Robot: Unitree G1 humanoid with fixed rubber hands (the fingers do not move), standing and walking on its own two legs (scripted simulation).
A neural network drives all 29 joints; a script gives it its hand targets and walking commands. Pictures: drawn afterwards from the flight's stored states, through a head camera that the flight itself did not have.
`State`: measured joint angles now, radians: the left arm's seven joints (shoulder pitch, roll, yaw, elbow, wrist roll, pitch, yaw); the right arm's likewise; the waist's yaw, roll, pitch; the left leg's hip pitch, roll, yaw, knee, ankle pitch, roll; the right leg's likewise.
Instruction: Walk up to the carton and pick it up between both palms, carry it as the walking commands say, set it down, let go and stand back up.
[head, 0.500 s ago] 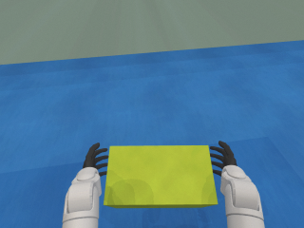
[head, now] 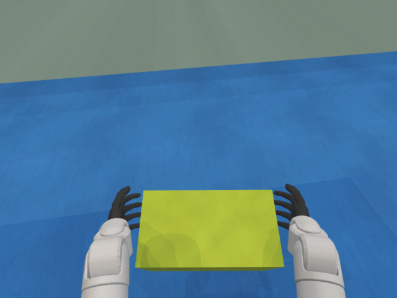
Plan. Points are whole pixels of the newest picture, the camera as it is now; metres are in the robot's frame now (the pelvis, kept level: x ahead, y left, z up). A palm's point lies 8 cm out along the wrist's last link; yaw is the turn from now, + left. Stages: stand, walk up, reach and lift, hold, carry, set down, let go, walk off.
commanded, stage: carry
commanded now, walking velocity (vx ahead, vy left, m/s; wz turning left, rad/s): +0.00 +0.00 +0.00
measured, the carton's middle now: (207, 233) +0.30 +0.00 -0.05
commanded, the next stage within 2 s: hold in 0.70 s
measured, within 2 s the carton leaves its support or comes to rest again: neither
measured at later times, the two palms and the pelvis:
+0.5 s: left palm (118, 224) +0.27 +0.17 +0.05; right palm (300, 221) +0.27 -0.18 +0.05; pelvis +0.00 +0.00 +0.00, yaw +0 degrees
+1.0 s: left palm (115, 232) +0.25 +0.17 +0.04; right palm (300, 229) +0.26 -0.18 +0.04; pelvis -0.02 +0.00 +0.01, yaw -1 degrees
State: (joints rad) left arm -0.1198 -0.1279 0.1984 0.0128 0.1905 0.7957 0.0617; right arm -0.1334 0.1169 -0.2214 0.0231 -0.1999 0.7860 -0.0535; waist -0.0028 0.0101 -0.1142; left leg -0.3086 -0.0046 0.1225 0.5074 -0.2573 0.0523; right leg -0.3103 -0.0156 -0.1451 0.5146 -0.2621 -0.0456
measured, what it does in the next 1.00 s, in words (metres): stands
